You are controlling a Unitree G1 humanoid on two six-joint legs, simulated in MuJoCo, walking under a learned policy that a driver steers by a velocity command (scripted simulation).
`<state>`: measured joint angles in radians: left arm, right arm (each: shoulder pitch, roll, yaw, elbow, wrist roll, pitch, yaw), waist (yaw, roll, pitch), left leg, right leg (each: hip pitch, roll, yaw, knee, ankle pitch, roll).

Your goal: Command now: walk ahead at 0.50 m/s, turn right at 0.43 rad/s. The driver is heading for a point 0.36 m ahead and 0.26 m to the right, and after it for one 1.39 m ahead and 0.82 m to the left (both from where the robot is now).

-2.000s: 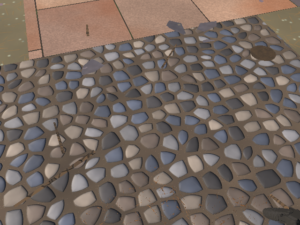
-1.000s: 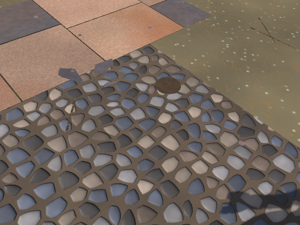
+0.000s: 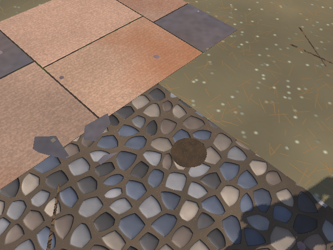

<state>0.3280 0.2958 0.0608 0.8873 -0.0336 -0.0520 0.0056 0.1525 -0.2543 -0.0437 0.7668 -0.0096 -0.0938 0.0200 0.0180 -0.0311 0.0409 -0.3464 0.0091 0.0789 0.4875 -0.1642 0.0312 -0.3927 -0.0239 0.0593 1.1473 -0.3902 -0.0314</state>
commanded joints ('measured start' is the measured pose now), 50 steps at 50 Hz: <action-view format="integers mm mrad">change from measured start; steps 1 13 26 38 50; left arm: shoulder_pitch -1 -297 -142 -181 -250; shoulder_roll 66 16 70 116 97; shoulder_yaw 28 8 32 30 30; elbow -73 -200 -183 -72 -134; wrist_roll -3 14 34 52 21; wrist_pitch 7 23 -5 17 44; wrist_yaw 3 -47 -25 31 14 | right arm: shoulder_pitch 37 123 71 -21 73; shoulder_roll -93 -193 -169 -110 -210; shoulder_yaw -31 -73 -49 -36 -75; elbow -18 62 34 -1 -88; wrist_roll -7 16 25 24 7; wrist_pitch -19 6 -3 64 67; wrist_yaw -5 -36 -33 -16 -17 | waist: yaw -24 -87 -8 4 -60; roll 147 67 -8 -32 130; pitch -63 56 -147 -80 -266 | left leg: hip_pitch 229 343 -246 -186 385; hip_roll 264 276 135 84 309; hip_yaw -264 84 -129 -92 -490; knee -315 -363 733 243 -88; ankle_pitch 16 210 -249 78 640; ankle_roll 133 123 -49 -70 315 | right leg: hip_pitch -212 -273 327 345 -237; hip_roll -108 -94 -231 -204 47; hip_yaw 50 -61 191 -119 50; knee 21 -462 -814 -880 173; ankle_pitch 103 402 792 838 -224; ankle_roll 5 1 -247 -178 61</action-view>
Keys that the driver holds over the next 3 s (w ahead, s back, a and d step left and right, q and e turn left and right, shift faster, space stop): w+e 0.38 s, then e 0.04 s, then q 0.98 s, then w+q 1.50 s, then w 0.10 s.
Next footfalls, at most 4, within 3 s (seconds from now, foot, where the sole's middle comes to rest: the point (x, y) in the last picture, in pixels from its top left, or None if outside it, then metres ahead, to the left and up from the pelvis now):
0.40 right None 0.34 -0.18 -0.77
0.92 left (175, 237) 0.51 -0.02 -0.77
1.34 right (236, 238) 0.52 -0.26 -0.77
1.82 left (159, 234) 0.52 0.05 -0.77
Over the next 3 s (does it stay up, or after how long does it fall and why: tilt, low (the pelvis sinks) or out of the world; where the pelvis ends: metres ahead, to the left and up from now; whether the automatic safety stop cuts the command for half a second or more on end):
stays up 0.93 0.38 0.01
